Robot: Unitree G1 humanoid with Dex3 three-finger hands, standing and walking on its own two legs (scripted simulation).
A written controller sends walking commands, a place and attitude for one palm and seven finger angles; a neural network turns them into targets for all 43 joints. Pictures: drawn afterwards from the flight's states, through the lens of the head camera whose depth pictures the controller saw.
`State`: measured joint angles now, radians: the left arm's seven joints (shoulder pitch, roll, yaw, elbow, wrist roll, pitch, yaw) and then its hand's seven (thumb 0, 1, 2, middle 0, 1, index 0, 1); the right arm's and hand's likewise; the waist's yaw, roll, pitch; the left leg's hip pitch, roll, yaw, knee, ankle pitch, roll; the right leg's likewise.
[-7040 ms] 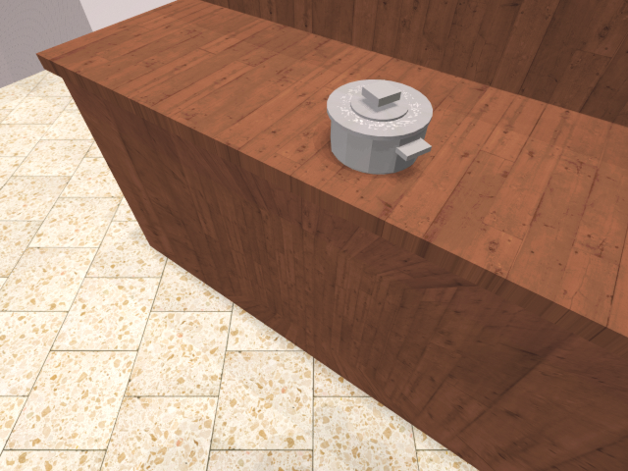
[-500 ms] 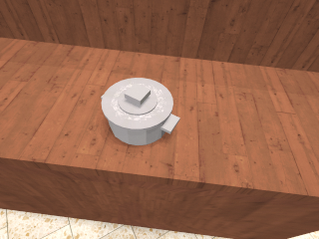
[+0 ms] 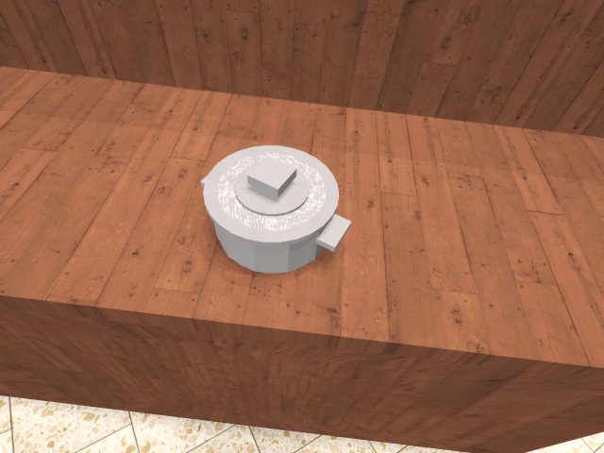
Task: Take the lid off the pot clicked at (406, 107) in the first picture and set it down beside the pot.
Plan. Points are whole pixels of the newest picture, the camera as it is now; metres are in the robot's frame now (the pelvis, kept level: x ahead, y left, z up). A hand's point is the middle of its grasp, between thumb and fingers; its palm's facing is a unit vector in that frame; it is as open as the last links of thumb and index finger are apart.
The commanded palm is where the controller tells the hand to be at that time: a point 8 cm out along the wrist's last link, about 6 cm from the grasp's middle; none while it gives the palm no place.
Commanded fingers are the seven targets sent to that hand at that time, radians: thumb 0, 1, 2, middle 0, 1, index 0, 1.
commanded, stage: look again from close up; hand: left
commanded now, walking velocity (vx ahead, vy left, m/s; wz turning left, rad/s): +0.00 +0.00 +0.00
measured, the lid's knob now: (272, 175) +0.42 +0.07 +0.14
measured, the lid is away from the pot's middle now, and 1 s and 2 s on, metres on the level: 0.00 0.00 0.00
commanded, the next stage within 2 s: shuffle to correct the standing spot in 0.10 s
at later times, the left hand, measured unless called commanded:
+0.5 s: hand out of the picture -0.03 +0.18 -0.19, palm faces -0.01 -0.99 -0.16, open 7.4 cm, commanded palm none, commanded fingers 0.00 0.90 0.90 -0.20 -0.30 -0.20 -0.30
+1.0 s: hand out of the picture -0.06 +0.15 -0.19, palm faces +0.00 -0.99 -0.13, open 7.4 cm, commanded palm none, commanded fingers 0.00 0.90 0.90 -0.20 -0.30 -0.20 -0.30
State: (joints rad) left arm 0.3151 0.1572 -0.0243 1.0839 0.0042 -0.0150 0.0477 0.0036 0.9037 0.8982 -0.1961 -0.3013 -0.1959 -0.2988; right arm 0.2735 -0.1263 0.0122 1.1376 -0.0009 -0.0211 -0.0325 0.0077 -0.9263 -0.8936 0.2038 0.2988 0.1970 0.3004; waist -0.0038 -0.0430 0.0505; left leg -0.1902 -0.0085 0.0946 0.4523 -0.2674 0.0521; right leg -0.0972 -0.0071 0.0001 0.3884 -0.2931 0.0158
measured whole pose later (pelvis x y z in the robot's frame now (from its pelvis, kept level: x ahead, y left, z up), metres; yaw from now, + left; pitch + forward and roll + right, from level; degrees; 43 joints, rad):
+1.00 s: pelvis -0.05 -0.01 -0.01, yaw -1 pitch +0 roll -2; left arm 0.33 0.16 -0.02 1.02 0.01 0.01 0.04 0.01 0.90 0.90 -0.20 -0.30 -0.20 -0.30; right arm 0.25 -0.14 -0.02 1.05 -0.01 0.00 -0.02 0.00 -0.94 -0.89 0.20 0.30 0.20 0.30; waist 0.01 -0.04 0.03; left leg -0.29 0.02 0.04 0.57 -0.29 0.04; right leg -0.23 0.04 -0.01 0.48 -0.25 -0.01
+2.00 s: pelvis -0.02 +0.01 +0.00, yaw -1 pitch -1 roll -1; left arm 0.32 0.16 -0.02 1.09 0.01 0.00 0.05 0.00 0.90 0.90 -0.20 -0.30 -0.20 -0.30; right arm 0.26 -0.15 0.01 1.10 -0.01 -0.02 -0.03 0.00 -0.93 -0.89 0.20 0.30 0.20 0.30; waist 0.01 -0.03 0.04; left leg -0.15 -0.04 0.07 0.45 -0.29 0.07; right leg -0.14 -0.02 0.01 0.44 -0.29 0.03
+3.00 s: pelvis -0.03 +0.01 +0.00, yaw +2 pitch -1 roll +0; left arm 0.49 0.20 -0.08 0.24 0.00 0.06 0.15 0.06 0.97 0.90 -0.33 -0.45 -0.33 -0.45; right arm 0.32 -0.24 -0.01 0.88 0.05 -0.25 -0.01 0.03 -0.94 -0.89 0.20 0.30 0.20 0.30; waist -0.01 0.04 -0.02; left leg -0.19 -0.06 0.03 0.48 -0.28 0.07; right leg -0.16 -0.04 -0.03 0.47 -0.30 0.02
